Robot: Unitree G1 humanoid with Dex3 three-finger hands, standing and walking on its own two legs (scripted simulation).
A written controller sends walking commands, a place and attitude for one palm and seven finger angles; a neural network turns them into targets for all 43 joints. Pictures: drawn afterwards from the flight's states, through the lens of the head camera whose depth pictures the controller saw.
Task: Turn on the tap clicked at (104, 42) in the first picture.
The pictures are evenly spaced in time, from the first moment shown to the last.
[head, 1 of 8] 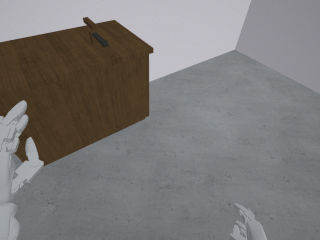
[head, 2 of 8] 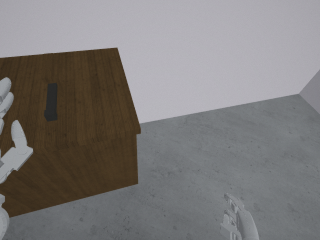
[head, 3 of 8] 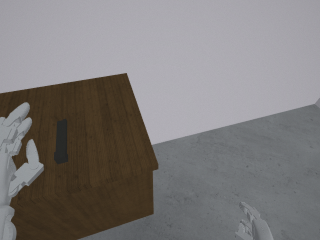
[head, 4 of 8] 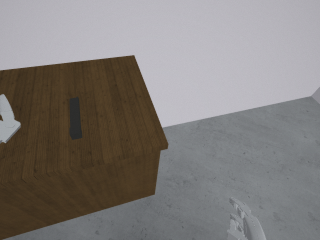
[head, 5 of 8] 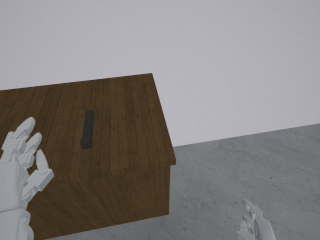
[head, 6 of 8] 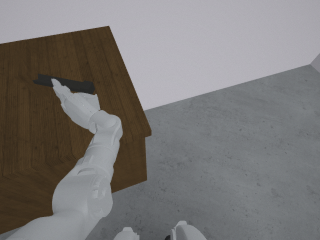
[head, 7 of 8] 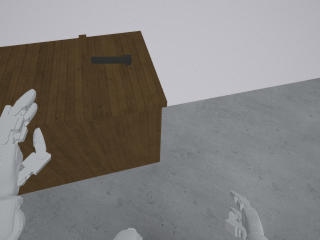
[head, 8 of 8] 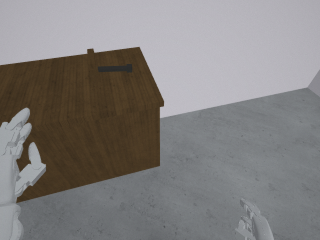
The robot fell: no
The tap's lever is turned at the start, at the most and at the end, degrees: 0 78 78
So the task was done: yes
